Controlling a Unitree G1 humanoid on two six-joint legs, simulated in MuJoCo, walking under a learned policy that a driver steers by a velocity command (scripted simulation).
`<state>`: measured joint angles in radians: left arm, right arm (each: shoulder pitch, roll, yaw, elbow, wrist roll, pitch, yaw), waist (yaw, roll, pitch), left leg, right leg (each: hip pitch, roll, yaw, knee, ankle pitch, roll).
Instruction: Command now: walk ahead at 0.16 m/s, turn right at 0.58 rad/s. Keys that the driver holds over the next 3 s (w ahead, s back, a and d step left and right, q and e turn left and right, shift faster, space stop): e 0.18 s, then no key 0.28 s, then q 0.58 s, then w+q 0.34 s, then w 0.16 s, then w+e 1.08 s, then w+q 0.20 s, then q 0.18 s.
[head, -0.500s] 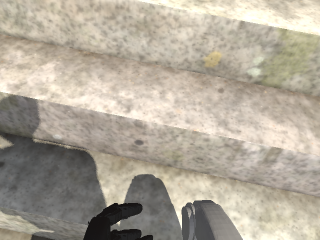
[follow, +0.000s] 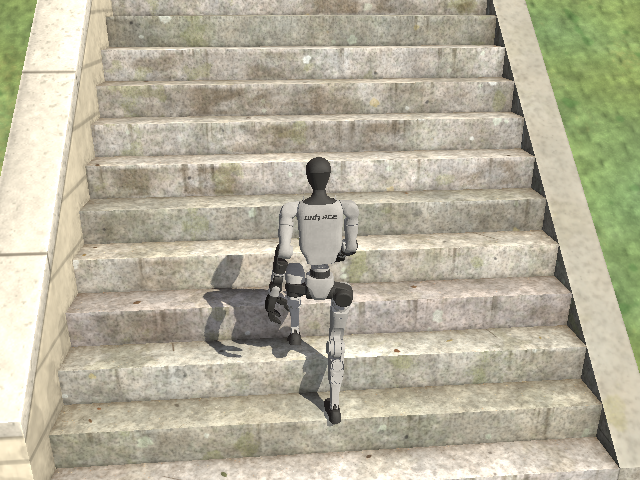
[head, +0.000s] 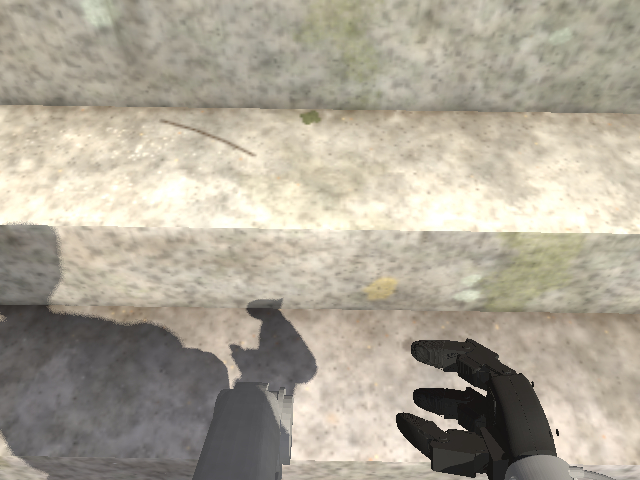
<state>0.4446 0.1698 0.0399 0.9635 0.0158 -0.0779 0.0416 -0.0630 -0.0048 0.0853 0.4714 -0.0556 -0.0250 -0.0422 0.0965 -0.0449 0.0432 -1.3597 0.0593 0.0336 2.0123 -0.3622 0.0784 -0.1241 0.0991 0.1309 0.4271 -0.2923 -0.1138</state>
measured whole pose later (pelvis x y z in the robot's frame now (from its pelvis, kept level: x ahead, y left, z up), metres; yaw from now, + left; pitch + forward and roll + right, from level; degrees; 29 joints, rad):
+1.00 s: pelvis +0.16 -0.03 +0.18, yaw +2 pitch +1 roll +1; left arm 0.23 0.22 0.09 0.69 0.04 0.01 0.05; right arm 0.24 -0.16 -0.07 0.70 -0.04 0.01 -0.05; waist -0.03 -0.05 -0.02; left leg -0.38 -0.06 0.03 0.72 -0.36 0.08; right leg -0.59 -0.09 -0.04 1.25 -0.33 0.02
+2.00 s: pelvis +0.41 +0.05 +0.38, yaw +9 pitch +2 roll +2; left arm 0.11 0.13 0.06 0.68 0.01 -0.08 0.00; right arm 0.28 -0.21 -0.07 1.01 -0.04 -0.10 -0.01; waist 0.06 -0.02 -0.07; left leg -0.42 0.08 0.29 0.78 -0.38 0.06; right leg -1.11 0.06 0.09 2.19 0.05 -0.15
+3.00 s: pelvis +0.85 +0.01 +0.76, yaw -7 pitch +2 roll +3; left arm 0.20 0.15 0.03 0.71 0.06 -0.11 -0.01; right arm 0.28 -0.21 -0.06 0.98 -0.02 -0.01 -0.06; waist 0.01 -0.02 -0.06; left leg -0.58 -0.15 0.10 0.92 -0.38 0.15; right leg -0.85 0.06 0.11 2.03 0.03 -0.10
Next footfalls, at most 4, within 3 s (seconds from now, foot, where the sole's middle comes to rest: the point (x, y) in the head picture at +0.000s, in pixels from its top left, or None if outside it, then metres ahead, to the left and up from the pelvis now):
0.08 left None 0.23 0.14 -0.57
0.52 right None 0.24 -0.16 -0.57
0.90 left None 0.21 0.06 -0.57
1.28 right None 0.25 -0.13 -0.57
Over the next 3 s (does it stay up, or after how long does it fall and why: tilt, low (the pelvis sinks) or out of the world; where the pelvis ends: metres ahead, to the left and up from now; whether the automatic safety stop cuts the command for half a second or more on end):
stays up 0.85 0.01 0.76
